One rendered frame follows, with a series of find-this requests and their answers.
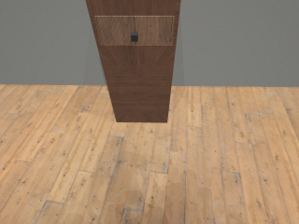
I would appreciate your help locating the cabinet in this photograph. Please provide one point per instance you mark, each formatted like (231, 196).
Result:
(139, 77)

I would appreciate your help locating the handle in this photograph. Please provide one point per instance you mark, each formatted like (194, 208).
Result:
(134, 36)

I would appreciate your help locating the drawer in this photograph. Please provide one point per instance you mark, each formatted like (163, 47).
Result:
(151, 30)

